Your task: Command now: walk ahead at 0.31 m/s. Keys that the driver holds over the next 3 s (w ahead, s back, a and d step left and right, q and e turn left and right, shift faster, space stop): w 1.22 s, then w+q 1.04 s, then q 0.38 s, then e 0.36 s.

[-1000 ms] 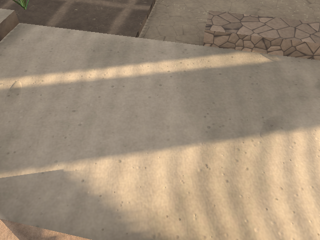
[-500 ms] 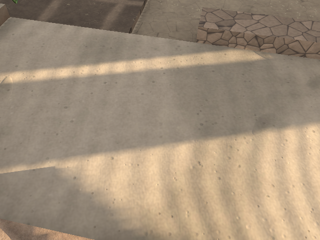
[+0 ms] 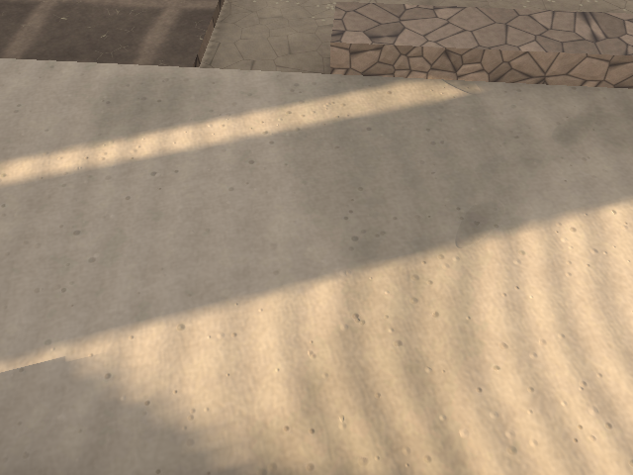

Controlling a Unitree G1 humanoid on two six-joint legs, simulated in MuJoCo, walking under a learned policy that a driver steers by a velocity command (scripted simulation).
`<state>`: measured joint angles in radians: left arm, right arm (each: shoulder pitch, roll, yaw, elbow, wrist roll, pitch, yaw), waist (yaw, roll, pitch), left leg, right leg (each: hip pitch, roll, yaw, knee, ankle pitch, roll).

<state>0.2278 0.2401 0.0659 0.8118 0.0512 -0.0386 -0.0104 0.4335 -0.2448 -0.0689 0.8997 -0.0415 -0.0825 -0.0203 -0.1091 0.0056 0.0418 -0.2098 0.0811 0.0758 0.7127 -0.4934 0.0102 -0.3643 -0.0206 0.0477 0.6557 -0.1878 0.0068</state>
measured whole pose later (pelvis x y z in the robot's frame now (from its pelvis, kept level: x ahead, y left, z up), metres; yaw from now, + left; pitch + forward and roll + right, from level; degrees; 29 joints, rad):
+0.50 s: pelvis +0.21 -0.09 -0.06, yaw -2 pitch +2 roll -2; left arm 0.49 0.14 -0.04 0.99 0.09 -0.12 -0.07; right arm 0.04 -0.21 0.02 0.82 -0.09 -0.08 0.07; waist 0.05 0.04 -0.04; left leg -0.75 0.07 -0.01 0.83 0.14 0.04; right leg 0.01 0.09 -0.01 0.33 -0.37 -0.08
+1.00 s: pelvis +0.57 -0.02 -0.18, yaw -2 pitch +1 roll +1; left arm 0.25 0.21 0.03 0.86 -0.04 -0.06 0.05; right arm 0.35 -0.23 -0.01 1.07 0.00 -0.09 0.03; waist -0.02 -0.02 0.00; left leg -0.23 -0.05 0.07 0.44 -0.24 0.06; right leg -0.79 -0.09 0.02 1.42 -0.29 -0.01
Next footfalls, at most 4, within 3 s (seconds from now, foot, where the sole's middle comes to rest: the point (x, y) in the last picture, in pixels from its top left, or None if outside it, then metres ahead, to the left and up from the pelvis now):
0.14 right None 0.12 -0.17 -0.83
0.76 left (279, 457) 0.61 0.06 -0.95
1.24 right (359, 343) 0.90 -0.18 -0.95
1.80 left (254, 274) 1.17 0.10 -0.95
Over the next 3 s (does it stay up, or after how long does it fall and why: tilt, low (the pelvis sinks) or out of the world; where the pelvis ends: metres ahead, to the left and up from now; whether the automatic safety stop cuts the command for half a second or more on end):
stays up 1.40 0.14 -0.17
